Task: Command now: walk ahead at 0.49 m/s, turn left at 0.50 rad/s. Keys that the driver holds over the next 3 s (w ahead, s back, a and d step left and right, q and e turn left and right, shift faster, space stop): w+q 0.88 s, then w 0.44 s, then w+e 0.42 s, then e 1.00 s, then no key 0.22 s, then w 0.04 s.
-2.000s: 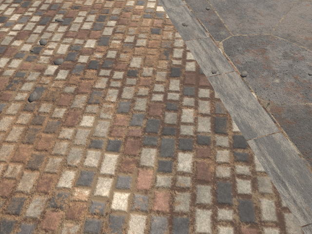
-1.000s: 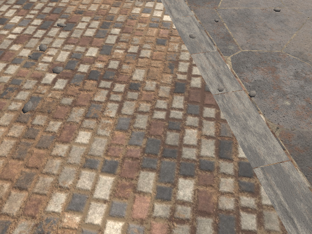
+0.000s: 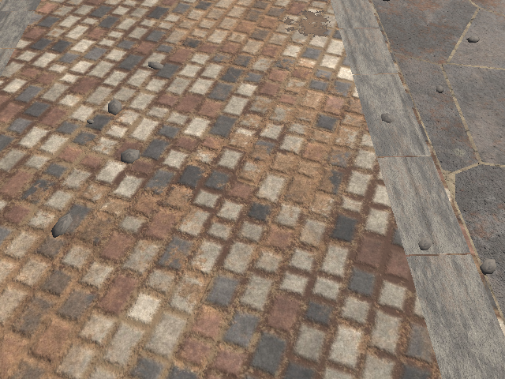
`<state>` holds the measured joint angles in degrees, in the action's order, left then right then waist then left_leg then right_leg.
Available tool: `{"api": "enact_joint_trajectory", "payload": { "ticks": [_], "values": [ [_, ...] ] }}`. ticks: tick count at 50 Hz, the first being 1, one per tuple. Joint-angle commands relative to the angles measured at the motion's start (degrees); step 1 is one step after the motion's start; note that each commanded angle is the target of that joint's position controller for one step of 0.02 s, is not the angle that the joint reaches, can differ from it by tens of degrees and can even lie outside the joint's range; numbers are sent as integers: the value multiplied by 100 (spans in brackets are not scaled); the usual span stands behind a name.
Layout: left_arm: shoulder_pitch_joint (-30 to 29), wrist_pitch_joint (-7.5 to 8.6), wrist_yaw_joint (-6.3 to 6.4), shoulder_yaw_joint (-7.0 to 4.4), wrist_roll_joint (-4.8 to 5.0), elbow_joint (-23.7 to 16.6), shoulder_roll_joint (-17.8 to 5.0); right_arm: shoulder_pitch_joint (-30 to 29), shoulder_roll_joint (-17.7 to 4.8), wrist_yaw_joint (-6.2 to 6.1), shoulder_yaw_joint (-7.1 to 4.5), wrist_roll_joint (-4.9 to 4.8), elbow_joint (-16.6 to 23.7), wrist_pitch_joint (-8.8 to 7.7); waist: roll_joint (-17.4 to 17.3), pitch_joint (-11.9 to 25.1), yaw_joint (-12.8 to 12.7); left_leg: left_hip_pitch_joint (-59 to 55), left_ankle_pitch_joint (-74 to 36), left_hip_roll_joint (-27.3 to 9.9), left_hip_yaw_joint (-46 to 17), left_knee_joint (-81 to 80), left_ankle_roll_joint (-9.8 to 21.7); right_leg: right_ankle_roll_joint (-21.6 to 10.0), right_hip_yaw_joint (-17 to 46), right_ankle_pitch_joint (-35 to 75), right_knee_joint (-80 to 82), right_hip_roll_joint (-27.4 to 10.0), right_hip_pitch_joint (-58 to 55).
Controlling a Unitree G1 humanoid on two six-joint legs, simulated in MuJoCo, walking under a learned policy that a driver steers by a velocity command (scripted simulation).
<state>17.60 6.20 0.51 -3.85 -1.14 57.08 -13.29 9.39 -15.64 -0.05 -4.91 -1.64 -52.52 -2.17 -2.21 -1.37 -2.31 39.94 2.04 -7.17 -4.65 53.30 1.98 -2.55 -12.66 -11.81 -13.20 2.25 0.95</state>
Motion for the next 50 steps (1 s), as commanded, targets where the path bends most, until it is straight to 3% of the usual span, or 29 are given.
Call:
{"api": "enact_joint_trajectory", "payload": {
  "ticks": [1,5,7,9,10,11,12,13,14,15,16,17,18,20,23,27,31,34,35,36,37,38,39,40,41,42,43,45,50],
  "values": [
    [-274,45,103,-166,35,-413,-896,-373,-101,120,29,46,414,-56,371,-447,62,119,-557,-72,220,-725,-15,-633,458,1274,837,-1702,305],
    [177,-103,120,-219,119,-329,-990,-1073,-15,281,109,36,818,-68,305,-613,-175,428,-252,19,582,-1374,132,-612,138,1873,485,-1909,-559],
    [145,-187,120,-257,166,-365,-1089,-1163,-74,361,98,12,989,-63,406,-547,-85,204,190,179,820,-1567,263,-540,-31,2797,113,-1978,-820],
    [-18,-258,143,-308,205,-466,-1277,-860,-295,389,-6,-10,1051,-34,664,-150,210,-609,725,584,1178,-1560,469,-426,-179,4812,-665,-1973,-916],
    [-110,-306,152,-325,220,-516,-1355,-358,-493,385,-111,-36,981,-20,768,165,522,-1280,972,824,1297,-1554,610,-364,-224,5540,-1433,-1931,-855],
    [-252,-337,150,-322,259,-573,-1396,466,-789,341,-278,-52,803,-15,728,611,997,-2484,720,1065,1310,-1943,813,-207,-309,5483,-2558,-1768,-462],
    [-256,-302,152,-281,203,-668,-1315,1374,-1247,211,-495,-45,574,33,293,1096,1380,-4200,678,762,483,-2235,1087,83,-298,3918,-4217,-1523,819],
    [231,-137,52,-7,-3,-965,-317,1302,-1836,152,-573,-48,566,15,-1257,1443,620,-6027,1274,-730,-2673,-2595,2098,449,175,-1809,-6283,-331,3475],
    [-273,157,-27,-6,253,-1158,-614,1510,-1513,182,-436,77,744,-77,-661,2225,884,-6475,1972,-1239,-4462,-3614,2440,344,1647,-2338,-7002,-11,4234],
    [-913,299,-71,-76,466,-1332,-881,1342,-1130,194,-334,127,707,-160,-326,1438,993,-6069,1559,-1118,-3683,-3815,2083,162,1796,-1785,-6877,-319,4789],
    [-942,357,-49,-61,415,-1322,-866,939,-894,195,-267,78,772,-224,79,931,720,-5219,1026,-876,-2887,-3764,1856,59,1794,-1245,-6355,-602,4627],
    [-872,339,1,-110,247,-1215,-919,462,-673,193,-201,59,884,-245,318,613,441,-4336,428,-616,-2257,-3791,1678,96,1783,-946,-5845,-803,4160],
    [-717,261,8,-167,169,-1184,-1000,213,-549,169,-146,107,992,-262,232,535,233,-3769,-42,-455,-1904,-3893,1609,148,1830,-740,-5526,-936,3691],
    [-662,107,5,-184,94,-1235,-927,200,-636,109,-145,92,1031,-270,218,408,89,-3224,-541,-309,-1589,-4074,1594,329,1741,-572,-5018,-969,3365],
    [-1224,6,38,-119,21,-1473,-733,514,-905,-21,-210,67,982,-270,146,164,218,-2814,-944,-73,-1131,-4164,1498,583,1561,224,-3931,-830,3476],
    [-2029,42,-38,-26,82,-1734,-551,844,-898,-90,-204,34,935,-187,-190,50,563,-2587,-273,298,-858,-4019,1095,594,1459,1654,-2180,-432,3038],
    [-2431,122,-144,-51,159,-1962,-726,1170,-851,-105,-188,2,842,-125,-317,61,713,-3099,107,71,-1388,-3583,985,473,1610,1672,-1511,-266,2915],
    [-2195,221,-201,-118,175,-1961,-929,1131,-882,-159,-204,29,891,-60,-517,127,518,-3549,-151,-131,-1872,-3045,901,276,1669,946,-1297,-222,2634],
    [-1786,254,-189,-167,166,-1861,-1010,1023,-849,-160,-191,35,944,-42,-595,269,285,-3529,-509,-35,-1889,-2743,817,151,1564,895,-1121,-171,2103],
    [-1126,286,-158,-255,100,-1722,-1197,914,-673,-137,-123,57,1031,-50,-509,740,-48,-3283,-817,274,-1687,-1959,643,-71,1656,1018,-1092,-373,1018],
    [-170,276,-105,-336,18,-1644,-1525,903,-394,-112,-5,160,1188,-66,79,1626,-420,-2466,71,650,-1203,-365,418,-434,2594,786,-1295,-1351,-588],
    [263,192,-131,-427,-26,-1430,-1894,1862,-21,-93,106,-32,1322,-128,2152,2290,44,-307,3229,1414,-588,1446,32,-1436,5379,-252,-778,-2674,-2425],
    [133,154,-152,-305,122,-1524,-1298,1820,-689,-113,14,-127,1158,-123,1572,1915,-88,437,3133,880,-717,2200,-25,-1340,5808,-1588,-508,-2729,-2222],
    [-141,105,-121,-201,144,-1616,-910,1130,-1023,-110,-77,-84,1240,-89,958,1108,-267,611,2567,675,-580,2330,-60,-1041,4778,-1555,-402,-2430,-1463],
    [-448,55,-113,-153,88,-1641,-846,792,-983,-120,-87,-11,1323,-63,551,639,-161,406,2135,468,-385,2193,-93,-869,3999,-860,-285,-2167,-652],
    [-613,28,-109,-120,59,-1598,-754,587,-899,-105,-102,59,1407,-61,538,298,-53,273,1875,312,-368,1906,-102,-819,3478,-265,-151,-1945,-63],
    [-673,35,-99,-90,17,-1566,-702,630,-774,-66,-104,31,1437,-37,681,202,86,4,1724,159,-347,1716,-82,-746,3024,93,-4,-1773,304],
    [-608,83,-114,-110,64,-1461,-721,672,-487,-32,-47,-19,1493,18,792,154,146,-155,1657,70,-200,1383,-92,-821,2525,473,260,-1659,584],
    [-442,108,-145,-203,127,-1238,-1048,195,-261,23,85,72,1696,-19,554,99,128,-67,693,61,-98,-140,-162,-998,1736,1382,538,-1641,498]
  ]
}}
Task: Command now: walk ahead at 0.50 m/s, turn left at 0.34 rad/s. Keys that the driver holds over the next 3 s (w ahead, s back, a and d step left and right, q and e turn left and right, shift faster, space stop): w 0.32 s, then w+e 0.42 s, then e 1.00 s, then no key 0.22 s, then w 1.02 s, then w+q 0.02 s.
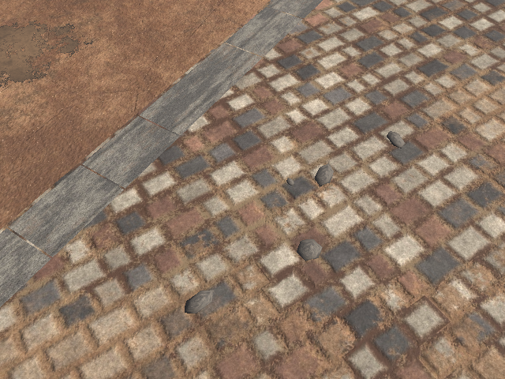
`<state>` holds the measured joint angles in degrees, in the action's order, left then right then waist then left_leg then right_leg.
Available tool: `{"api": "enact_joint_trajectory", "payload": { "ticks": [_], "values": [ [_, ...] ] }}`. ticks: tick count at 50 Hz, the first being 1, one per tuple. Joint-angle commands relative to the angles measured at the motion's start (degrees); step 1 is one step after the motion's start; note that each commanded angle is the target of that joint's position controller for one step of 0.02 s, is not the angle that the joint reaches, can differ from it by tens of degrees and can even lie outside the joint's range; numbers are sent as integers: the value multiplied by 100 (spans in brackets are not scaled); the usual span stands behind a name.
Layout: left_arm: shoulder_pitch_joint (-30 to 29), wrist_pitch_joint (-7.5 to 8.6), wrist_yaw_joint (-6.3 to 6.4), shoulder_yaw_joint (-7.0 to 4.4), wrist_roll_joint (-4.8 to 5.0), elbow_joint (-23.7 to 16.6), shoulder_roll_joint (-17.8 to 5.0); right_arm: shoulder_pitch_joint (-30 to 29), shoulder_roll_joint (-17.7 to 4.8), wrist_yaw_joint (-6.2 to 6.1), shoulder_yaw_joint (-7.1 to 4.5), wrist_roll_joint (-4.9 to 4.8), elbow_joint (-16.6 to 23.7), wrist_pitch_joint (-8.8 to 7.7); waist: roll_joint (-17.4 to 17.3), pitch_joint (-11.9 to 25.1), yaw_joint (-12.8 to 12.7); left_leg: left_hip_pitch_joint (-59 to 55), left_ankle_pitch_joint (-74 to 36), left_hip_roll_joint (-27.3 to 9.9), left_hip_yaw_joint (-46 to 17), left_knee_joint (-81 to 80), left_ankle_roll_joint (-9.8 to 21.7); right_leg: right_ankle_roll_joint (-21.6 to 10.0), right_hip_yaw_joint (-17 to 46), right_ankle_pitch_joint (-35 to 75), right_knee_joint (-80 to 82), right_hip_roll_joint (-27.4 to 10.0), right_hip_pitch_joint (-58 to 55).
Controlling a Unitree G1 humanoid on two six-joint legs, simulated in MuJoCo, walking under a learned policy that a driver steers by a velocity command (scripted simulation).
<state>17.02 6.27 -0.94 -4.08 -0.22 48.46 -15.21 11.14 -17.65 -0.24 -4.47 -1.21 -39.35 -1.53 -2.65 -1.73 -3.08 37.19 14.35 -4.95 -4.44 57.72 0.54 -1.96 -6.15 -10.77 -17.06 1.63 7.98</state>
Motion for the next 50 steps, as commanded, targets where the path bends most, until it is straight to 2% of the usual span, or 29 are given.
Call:
{"api": "enact_joint_trajectory", "payload": {
  "ticks": [1,5,8,9,10,11,12,13,14,15,16,17,18,20,22,25,28,33,36,37,38,39,40,41,42,43,44,46,50],
  "values": [
    [-373,78,1,-184,62,-351,-892,-162,-39,76,66,33,414,-116,594,90,155,102,-842,-138,-6,-981,-8,-1004,890,1372,939,-1501,-191],
    [57,-34,14,-204,164,-151,-1087,-949,-10,201,139,9,614,-213,621,-73,-128,-282,-1311,26,423,-2061,36,-870,601,1372,859,-1494,-379],
    [252,-149,26,-224,226,13,-1217,-1177,-176,247,101,-5,758,-227,769,-131,-62,-383,-781,152,503,-2487,225,-764,660,1788,581,-1765,-889],
    [219,-186,40,-229,242,42,-1272,-1033,-270,252,59,11,741,-231,831,-35,91,-707,-626,263,590,-2645,326,-697,605,2375,313,-1786,-979],
    [130,-219,58,-219,265,58,-1296,-556,-405,241,-26,44,609,-234,823,257,429,-1501,-761,440,747,-2925,457,-570,398,3224,-287,-1665,-920],
    [185,-232,79,-159,241,77,-1168,283,-674,200,-179,66,322,-219,723,775,814,-2789,-939,586,824,-3019,616,-403,142,3625,-1297,-1403,-546],
    [155,-206,98,-20,76,-78,-881,1307,-1121,112,-326,107,126,-179,134,1540,1220,-4504,-1190,-384,-334,-2810,967,-143,-50,2130,-3034,-1122,678],
    [730,-82,40,196,15,-254,-212,1418,-1641,99,-379,123,76,-167,-1333,2178,742,-6033,-331,-1747,-3138,-3445,1931,171,232,-2001,-4984,-112,2856],
    [356,25,7,62,163,-175,-792,1465,-1094,121,-246,81,106,-195,-716,2201,1026,-5897,214,-1737,-3568,-3870,1907,117,1047,-2333,-5675,-289,3491],
    [-115,75,-15,-4,295,-361,-996,1115,-882,133,-158,83,107,-234,-582,1346,957,-5244,-100,-1516,-2679,-3947,1668,34,979,-1865,-5735,-546,3880],
    [-308,79,13,13,246,-381,-931,748,-704,143,-101,78,126,-252,-259,934,767,-4499,-580,-1242,-2008,-4033,1516,28,881,-1344,-5452,-784,3719],
    [-326,39,25,-6,156,-344,-898,430,-507,158,-49,108,147,-264,-180,637,579,-3847,-969,-1067,-1509,-4213,1418,72,895,-1010,-5123,-934,3452],
    [-169,-46,10,-15,154,-288,-841,245,-375,162,-14,160,161,-297,-267,538,378,-3385,-1147,-948,-1182,-4429,1353,103,968,-755,-4969,-1056,3067],
    [-2,-213,11,19,178,-215,-614,157,-387,160,-41,164,69,-403,-232,429,216,-2913,-1329,-927,-755,-4793,1381,197,994,-481,-4795,-1068,2782],
    [-209,-309,47,24,168,-295,-546,207,-477,123,-82,206,-64,-488,-124,197,213,-2753,-1477,-930,-318,-5015,1359,291,1145,-54,-4475,-1021,3005],
    [-569,-308,23,19,145,-412,-501,322,-518,49,-96,227,-224,-509,-44,29,313,-2925,-1617,-830,287,-5110,1173,326,1265,928,-3611,-895,3251],
    [-1077,-267,-72,74,123,-574,-381,392,-620,-1,-112,194,-325,-500,-8,-129,511,-3029,-1664,-759,800,-5179,988,264,952,1682,-2653,-778,3067],
    [-1780,-258,-241,126,123,-1002,-329,814,-768,-47,-179,88,-611,-335,54,-349,783,-4069,-2151,-1067,1117,-4799,852,7,616,1212,-1894,-664,3387],
    [-1595,-276,-329,37,128,-1166,-513,690,-964,-119,-236,50,-602,-184,-202,-48,529,-4456,-4415,-1139,1347,-3903,649,-281,172,307,-1814,-298,2828],
    [-1155,-297,-324,-54,131,-1107,-668,638,-1032,-156,-253,50,-577,-128,-304,267,271,-4446,-5357,-1086,1440,-3220,560,-411,1,60,-1835,-60,2212],
    [-290,-298,-281,-220,121,-909,-946,517,-1013,-199,-232,44,-527,-67,-207,676,-216,-4088,-5680,-844,1607,-2012,364,-587,-63,378,-1473,219,1064],
    [512,-329,-170,-403,87,-773,-1426,584,-882,-238,-165,109,-399,-103,319,1238,-546,-2801,-4178,-559,1609,-311,47,-897,901,1432,-1355,-301,-664],
    [351,-328,-115,-484,48,-867,-2029,1277,-42,-126,100,316,-121,-270,1878,1895,188,-132,1761,739,1188,1942,-429,-2108,4024,2278,-1215,-1949,-2794],
    [564,-303,-109,-369,38,-1036,-1614,847,-523,-34,54,170,-185,-463,1076,2779,-309,223,2321,798,-104,2612,-361,-2306,4861,2826,-742,-2232,-3141],
    [301,-279,-108,-293,16,-1061,-1358,313,-695,3,6,-29,8,-527,828,2135,-351,537,1923,499,-218,2536,-254,-2048,3852,3507,-755,-2032,-2690],
    [-6,-276,-88,-259,104,-1080,-1170,139,-626,-36,39,15,53,-547,379,1461,-149,560,1496,267,-111,2044,-214,-1798,3158,3656,-743,-1730,-1844],
    [-327,-310,-53,-224,142,-1148,-1022,49,-675,-98,2,137,31,-509,194,1005,40,373,1251,119,-39,1643,-252,-1649,2782,3665,-593,-1538,-1013],
    [-644,-357,-7,-191,10,-1299,-952,220,-718,-136,-51,168,73,-318,366,794,399,-333,1025,50,-59,1246,-314,-1607,2495,3864,-296,-1333,96],
    [-701,-434,112,-275,47,-1279,-1195,234,-395,-204,51,219,90,-149,541,878,508,-619,389,278,110,-96,-563,-1439,2014,4250,-331,-1016,699]
  ]
}}
Over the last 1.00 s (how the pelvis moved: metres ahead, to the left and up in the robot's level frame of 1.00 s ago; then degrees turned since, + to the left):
0.56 0.12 0.00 34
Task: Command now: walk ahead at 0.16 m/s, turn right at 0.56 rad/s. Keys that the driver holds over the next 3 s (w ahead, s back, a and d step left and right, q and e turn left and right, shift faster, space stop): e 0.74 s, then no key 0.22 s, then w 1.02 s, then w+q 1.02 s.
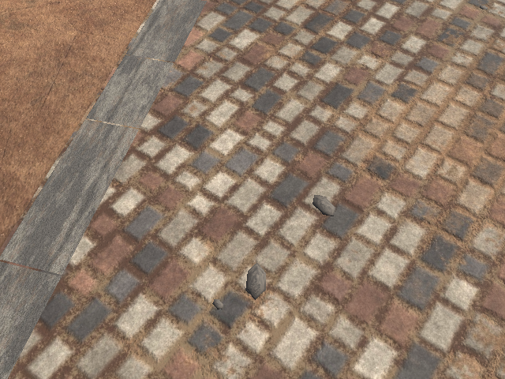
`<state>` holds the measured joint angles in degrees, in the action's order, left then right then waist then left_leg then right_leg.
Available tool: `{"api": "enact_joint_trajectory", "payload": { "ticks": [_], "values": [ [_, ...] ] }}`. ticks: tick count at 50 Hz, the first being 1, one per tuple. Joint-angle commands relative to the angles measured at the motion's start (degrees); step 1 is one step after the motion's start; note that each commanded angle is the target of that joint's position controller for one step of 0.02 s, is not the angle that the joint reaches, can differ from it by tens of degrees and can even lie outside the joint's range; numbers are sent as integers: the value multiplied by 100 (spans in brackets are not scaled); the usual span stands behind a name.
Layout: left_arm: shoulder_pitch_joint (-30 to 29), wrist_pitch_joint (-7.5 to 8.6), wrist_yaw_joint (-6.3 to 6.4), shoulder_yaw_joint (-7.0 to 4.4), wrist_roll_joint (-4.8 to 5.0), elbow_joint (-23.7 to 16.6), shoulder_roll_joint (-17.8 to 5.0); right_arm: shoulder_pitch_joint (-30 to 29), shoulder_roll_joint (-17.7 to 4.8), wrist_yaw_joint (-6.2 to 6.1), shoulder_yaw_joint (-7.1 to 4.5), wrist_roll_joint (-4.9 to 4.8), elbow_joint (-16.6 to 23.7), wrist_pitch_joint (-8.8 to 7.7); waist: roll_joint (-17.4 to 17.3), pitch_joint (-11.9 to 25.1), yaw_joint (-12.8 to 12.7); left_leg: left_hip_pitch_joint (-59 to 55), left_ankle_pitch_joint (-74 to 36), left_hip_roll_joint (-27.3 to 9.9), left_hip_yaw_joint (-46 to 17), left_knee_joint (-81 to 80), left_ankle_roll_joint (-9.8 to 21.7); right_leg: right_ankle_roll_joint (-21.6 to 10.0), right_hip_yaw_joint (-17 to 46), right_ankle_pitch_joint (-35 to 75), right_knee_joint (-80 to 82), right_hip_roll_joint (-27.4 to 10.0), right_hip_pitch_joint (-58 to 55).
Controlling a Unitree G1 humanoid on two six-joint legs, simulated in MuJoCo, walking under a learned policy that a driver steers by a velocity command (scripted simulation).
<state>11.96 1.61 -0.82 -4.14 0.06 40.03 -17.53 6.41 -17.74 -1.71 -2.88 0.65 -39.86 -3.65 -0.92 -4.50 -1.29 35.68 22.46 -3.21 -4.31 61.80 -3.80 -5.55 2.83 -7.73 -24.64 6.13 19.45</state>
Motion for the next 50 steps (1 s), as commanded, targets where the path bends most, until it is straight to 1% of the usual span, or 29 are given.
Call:
{"api": "enact_joint_trajectory", "payload": {
  "ticks": [1,4,8,10,11,12,13,14,15,16,17,19,21,23,27,29,31,32,33,34,35,36,37,38,40,42,44,48,50],
  "values": [
    [-192,-24,144,-275,59,-429,-976,614,-360,-51,-91,37,152,79,437,1252,296,-572,-758,164,88,-805,-162,-972,1066,3740,364,-1372,-436],
    [-171,-192,241,-270,113,-439,-953,185,-366,4,-77,-12,242,113,622,1325,144,-788,-1381,340,32,-1579,-201,-702,1194,2809,221,-1221,-437],
    [-130,-311,259,-256,96,-488,-909,-179,-483,77,-126,-55,382,87,842,1174,29,-930,-1115,525,-137,-2461,-117,-576,1880,1777,-79,-1255,-717],
    [-301,-329,267,-234,114,-571,-855,-2,-555,101,-188,-61,363,18,980,1095,196,-1314,-1333,534,-153,-3305,35,-411,2200,1432,-355,-1163,-852],
    [-401,-330,273,-206,122,-626,-773,183,-602,97,-222,-43,319,-29,975,1072,332,-1825,-2062,389,-145,-3970,178,-227,2188,1116,-606,-971,-719],
    [-212,-311,265,-117,41,-699,-483,351,-942,52,-299,51,350,-42,423,1356,229,-2699,-3086,-599,-850,-3991,549,48,1865,-50,-1358,-657,-240],
    [464,-275,255,-66,10,-687,-259,213,-1273,6,-364,189,402,52,-1092,1371,-215,-3507,-4930,-1830,-2190,-3907,1516,436,887,-2855,-2503,239,968],
    [512,-233,232,-162,-5,-689,-733,555,-1040,21,-352,167,312,97,-1467,1562,-8,-3581,-4924,-2351,-3074,-4046,2142,722,575,-3375,-3782,29,1519],
    [411,-265,227,-280,63,-587,-1063,455,-738,14,-269,114,391,107,-895,1405,68,-3432,-4498,-2042,-2458,-3961,2041,841,627,-2956,-4438,-204,1630],
    [300,-352,251,-319,107,-501,-1073,259,-562,9,-227,75,416,141,-558,1207,52,-3214,-4067,-1621,-1740,-3918,1758,946,524,-2553,-4671,-323,1680],
    [234,-441,274,-318,117,-497,-997,88,-490,-1,-200,27,462,180,-493,1060,38,-3001,-3641,-1380,-1337,-3979,1587,1023,469,-2280,-4725,-411,1688],
    [130,-523,246,-239,140,-590,-685,-49,-565,-36,-212,46,442,258,-648,851,15,-2581,-3352,-1047,-693,-4196,1507,1096,150,-1851,-4438,-483,1442],
    [-55,-521,230,-182,151,-720,-502,25,-612,-74,-251,71,404,317,-893,895,131,-2725,-3300,-1033,-403,-4284,1586,1132,-67,-1719,-3871,-538,1359],
    [-214,-506,193,-149,119,-827,-444,55,-710,-90,-302,54,377,353,-964,1042,219,-2850,-3298,-1177,-249,-4272,1659,1109,-141,-1669,-3271,-690,1107],
    [-240,-516,82,-162,103,-906,-511,-11,-899,-31,-391,-33,336,385,-1062,1143,268,-2750,-2988,-1386,-14,-4259,1642,921,-405,-1446,-2194,-773,375],
    [-141,-536,27,-204,102,-909,-557,-30,-947,-4,-411,-102,297,385,-1048,1086,201,-2710,-2688,-1452,58,-4120,1524,748,-533,-1219,-1564,-733,82],
    [255,-535,-1,-262,84,-758,-550,-47,-869,0,-403,-199,226,398,-876,1062,-15,-2370,-2143,-1289,357,-3635,1143,438,-712,-480,-449,-522,-687],
    [431,-522,39,-334,59,-721,-728,240,-661,22,-362,-174,94,402,-319,954,-20,-1773,-1416,-1019,746,-2954,699,201,-236,182,108,-676,-1277],
    [543,-490,150,-480,28,-849,-1424,327,-256,63,-235,115,258,406,1593,909,182,-195,892,-236,1366,-1084,42,-447,1953,2118,342,-2259,-2083],
    [512,-367,100,-467,-177,-971,-1578,-323,-449,-6,-284,91,540,371,1728,969,-198,394,1707,301,474,38,-54,-1446,2837,2327,540,-2885,-1450],
    [380,-251,77,-409,-221,-937,-1363,-488,-631,-45,-347,-18,541,376,1199,892,-204,441,1337,184,136,496,15,-1352,2451,1721,647,-2594,-1297],
    [87,-187,98,-354,-133,-905,-1184,-375,-685,-70,-385,-60,463,392,1019,734,-7,458,790,117,47,502,86,-1005,2018,1365,611,-2248,-1196],
    [-145,-187,134,-302,-26,-928,-1002,-239,-676,-113,-411,-19,324,407,819,756,92,425,417,72,10,415,72,-742,1782,1154,550,-2001,-1207],
    [-325,-204,171,-238,36,-944,-879,-85,-696,-124,-425,14,260,424,885,797,182,277,143,97,51,456,14,-671,1576,1429,510,-1896,-1133],
    [-310,-221,230,-147,-15,-928,-704,82,-585,-69,-401,-35,179,412,913,1025,226,-74,-183,190,132,541,-70,-689,1341,1859,455,-1763,-1134],
    [-224,-215,259,-119,-35,-863,-653,25,-461,-40,-343,-78,172,411,855,1048,161,-169,-323,180,156,10,-113,-689,1246,1857,424,-1702,-1296],
    [-177,-232,276,-119,-36,-805,-675,-116,-346,-6,-275,-75,209,411,888,1012,69,-373,-359,131,154,-721,-128,-677,1281,1599,390,-1689,-1379],
    [-222,-276,215,-120,-75,-735,-749,-145,-368,71,-237,-103,223,398,990,839,-58,-1167,-63,139,242,-1750,-69,-791,1502,1063,379,-1736,-981],
    [-137,-282,170,-81,-37,-638,-690,-64,-378,119,-219,-132,200,363,957,818,-105,-1519,-89,201,361,-2281,19,-787,1710,-630,584,-1665,-803]
  ]
}}
Over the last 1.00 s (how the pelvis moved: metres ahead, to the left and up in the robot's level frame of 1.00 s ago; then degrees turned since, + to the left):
0.51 -0.01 -0.01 -17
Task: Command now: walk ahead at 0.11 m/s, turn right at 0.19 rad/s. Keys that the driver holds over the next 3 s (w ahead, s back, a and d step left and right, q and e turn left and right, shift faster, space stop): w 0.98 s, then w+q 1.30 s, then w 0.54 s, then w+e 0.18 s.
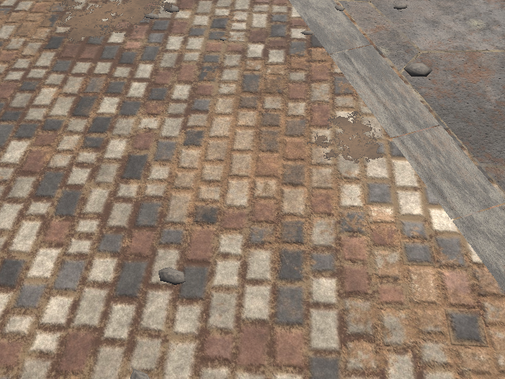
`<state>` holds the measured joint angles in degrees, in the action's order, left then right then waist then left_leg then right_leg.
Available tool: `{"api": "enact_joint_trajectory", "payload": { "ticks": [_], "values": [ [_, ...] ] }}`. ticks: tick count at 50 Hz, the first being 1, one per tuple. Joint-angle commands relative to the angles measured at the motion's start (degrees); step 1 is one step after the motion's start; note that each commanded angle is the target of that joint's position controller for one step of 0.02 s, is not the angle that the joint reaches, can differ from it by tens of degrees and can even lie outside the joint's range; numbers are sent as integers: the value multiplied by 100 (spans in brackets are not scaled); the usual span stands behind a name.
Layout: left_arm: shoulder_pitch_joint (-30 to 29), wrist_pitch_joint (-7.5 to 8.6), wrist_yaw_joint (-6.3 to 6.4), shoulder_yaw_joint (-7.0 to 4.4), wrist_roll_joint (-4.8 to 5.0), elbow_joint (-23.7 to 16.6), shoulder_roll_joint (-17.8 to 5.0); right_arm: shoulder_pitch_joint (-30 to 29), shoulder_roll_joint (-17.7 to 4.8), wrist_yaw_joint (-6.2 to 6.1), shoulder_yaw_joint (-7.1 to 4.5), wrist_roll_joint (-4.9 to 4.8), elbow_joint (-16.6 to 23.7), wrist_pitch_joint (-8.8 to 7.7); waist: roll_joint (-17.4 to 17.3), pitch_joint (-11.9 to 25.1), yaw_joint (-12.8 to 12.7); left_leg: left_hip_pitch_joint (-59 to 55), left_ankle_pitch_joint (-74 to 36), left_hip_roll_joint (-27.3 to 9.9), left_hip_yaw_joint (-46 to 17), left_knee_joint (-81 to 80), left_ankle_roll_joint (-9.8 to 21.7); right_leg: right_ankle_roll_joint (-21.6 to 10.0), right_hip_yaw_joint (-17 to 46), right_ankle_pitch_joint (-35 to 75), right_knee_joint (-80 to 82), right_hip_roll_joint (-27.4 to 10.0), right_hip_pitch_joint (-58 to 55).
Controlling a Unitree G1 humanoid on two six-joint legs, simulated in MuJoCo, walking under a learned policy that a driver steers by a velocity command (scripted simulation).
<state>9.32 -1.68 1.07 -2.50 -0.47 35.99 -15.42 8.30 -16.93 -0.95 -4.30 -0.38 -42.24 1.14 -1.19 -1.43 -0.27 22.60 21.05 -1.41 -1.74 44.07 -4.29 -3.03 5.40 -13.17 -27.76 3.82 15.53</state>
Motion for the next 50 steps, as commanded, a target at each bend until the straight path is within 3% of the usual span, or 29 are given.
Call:
{"api": "enact_joint_trajectory", "payload": {
  "ticks": [1,3,4,5,6,7,8,9,11,14,16,19,21,23,24,25,26,27,28,29,30,31,34,37,40,45,48,49,50],
  "values": [
    [143,43,-36,-235,54,-179,-924,-206,-441,74,-67,-43,417,-153,995,373,-177,-397,-41,106,227,-851,142,-1001,1584,-1015,1001,-1381,-231],
    [114,55,-44,-202,91,-107,-919,65,-371,121,-46,-43,289,-264,844,150,22,-1048,-393,253,419,-1772,391,-815,1683,-2082,974,-1186,219],
    [107,94,-43,-152,62,-98,-782,308,-415,113,-48,-20,226,-332,705,196,120,-1515,-373,46,140,-1912,563,-632,1660,-2218,744,-1024,520],
    [-79,154,-48,-67,23,-169,-509,814,-619,86,-75,25,130,-388,202,286,283,-2072,-161,-666,-655,-2173,876,-362,1236,-2086,-170,-723,1091],
    [-137,252,-55,-54,56,-376,-337,1188,-1193,106,-228,64,-74,-426,-1052,213,181,-2232,1097,-1402,-2061,-2753,1525,38,-203,-1747,-1424,118,1980],
    [-576,349,-25,-165,129,-501,-776,1257,-1189,135,-254,99,-40,-485,-1242,-293,504,-2095,1654,-2111,-3325,-3446,2080,187,-254,-2095,-2339,-67,2773],
    [-616,414,-37,-267,220,-478,-957,1156,-954,84,-181,109,-27,-533,-903,-524,439,-2057,1787,-2108,-3275,-3487,2087,192,14,-1815,-2989,-339,3091],
    [-407,439,-71,-268,207,-348,-858,1028,-818,47,-132,52,0,-563,-780,-501,305,-2191,1652,-1848,-2876,-3464,1914,204,-3,-1482,-3201,-452,3220],
    [-451,508,-147,-250,144,-315,-680,1008,-699,10,-85,-18,-13,-577,-680,-461,319,-2428,783,-1533,-2136,-3538,1663,246,-107,-712,-3053,-688,3383],
    [-670,596,-245,-144,110,-315,-322,1067,-657,11,-75,-22,-28,-543,-617,-256,415,-2110,-625,-1048,-1059,-3574,1487,389,-540,102,-2100,-645,2572],
    [-854,616,-296,-81,131,-353,-181,1133,-784,25,-103,-42,-42,-520,-678,-222,495,-1761,-1037,-934,-670,-3562,1454,438,-702,364,-1324,-559,1895],
    [-971,616,-350,-109,186,-403,-352,1364,-1000,71,-157,-110,-121,-499,-711,-279,545,-1626,-1070,-1161,-694,-3508,1494,383,-756,478,-720,-494,1359],
    [-794,624,-365,-159,220,-389,-512,1332,-1067,81,-175,-157,-153,-475,-713,-317,361,-1645,-1166,-1361,-768,-3417,1430,211,-717,551,-427,-501,1014],
    [-22,613,-316,-297,190,-154,-750,1243,-1027,75,-147,-153,-166,-448,-578,34,-125,-1491,-2448,-1194,-461,-2574,1214,-20,-868,570,-141,-298,-157],
    [782,604,-257,-428,191,65,-992,1284,-810,72,-69,-106,-178,-455,-354,535,-508,-1172,-2971,-872,-93,-1416,1020,-199,-745,520,-87,-381,-1247],
    [1693,582,-183,-527,70,174,-1457,1357,-353,62,98,29,41,-484,686,1427,-774,169,-1724,-391,295,691,656,-705,1023,-204,81,-1701,-2895],
    [1939,602,-239,-538,40,243,-1722,1631,-83,32,185,-56,180,-598,2061,1898,-578,1507,1156,382,-156,2188,492,-1373,3665,-1688,1192,-2579,-3469],
    [1567,645,-263,-379,86,224,-1211,1311,-713,66,22,-195,159,-663,1391,1223,-580,2111,946,19,-512,2841,553,-1227,3501,-2219,1438,-2497,-2987],
    [1221,654,-259,-303,109,197,-1004,938,-853,110,-17,-234,238,-704,1110,603,-462,2279,411,-254,-362,2831,679,-1072,2696,-1805,1433,-2336,-2365],
    [917,652,-265,-262,73,171,-897,780,-752,105,3,-155,224,-720,654,361,-320,2107,-81,-456,-274,2618,695,-985,2126,-1137,1496,-2073,-1826],
    [707,659,-279,-224,29,156,-774,735,-681,114,-8,-74,211,-706,595,162,-176,1937,-426,-600,-268,2346,671,-954,1678,-521,1614,-1849,-1404],
    [578,676,-274,-199,-6,153,-696,831,-601,140,-4,-68,169,-665,699,154,-34,1655,-668,-695,-279,2226,641,-934,1369,-155,1756,-1703,-1113],
    [576,777,-247,-212,58,274,-706,794,-421,143,30,-35,147,-532,583,30,101,1631,-1064,-716,-168,1815,461,-1045,768,686,2044,-1588,-795],
    [756,771,-191,-232,71,441,-791,185,-329,132,73,23,349,-524,399,-191,-25,1919,-1798,-693,-123,788,296,-1033,353,1200,2152,-1510,-838],
    [982,716,-134,-253,101,578,-913,-446,-187,212,148,-9,505,-608,406,-287,-253,1620,-2613,-504,74,-368,301,-893,-31,1363,2177,-1382,-834],
    [1466,596,-98,-290,173,902,-1026,-1165,-235,382,160,-67,788,-680,370,-435,-432,1603,-2629,-304,79,-1274,516,-812,-38,1506,1889,-1720,-1612],
    [1438,503,-61,-335,174,985,-1142,-966,-408,435,97,-50,797,-695,521,-203,-201,1153,-1955,-99,199,-1489,758,-646,-48,2737,1330,-1848,-2121],
    [1374,473,-47,-351,157,987,-1209,-600,-542,410,30,-38,714,-689,634,86,15,580,-1740,90,360,-1498,873,-574,-114,3760,839,-1776,-2190],
    [1246,426,-26,-329,128,970,-1183,240,-756,362,-94,-37,469,-670,596,631,471,-491,-1822,294,574,-1604,1054,-422,-402,4537,-163,-1527,-2066]
  ]
}}
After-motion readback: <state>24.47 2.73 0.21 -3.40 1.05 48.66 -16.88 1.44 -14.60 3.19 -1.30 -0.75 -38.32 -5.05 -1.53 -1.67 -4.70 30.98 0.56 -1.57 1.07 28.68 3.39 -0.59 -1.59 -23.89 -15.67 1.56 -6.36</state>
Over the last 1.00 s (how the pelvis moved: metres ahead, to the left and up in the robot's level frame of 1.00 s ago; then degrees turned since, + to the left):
0.09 0.00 0.00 -32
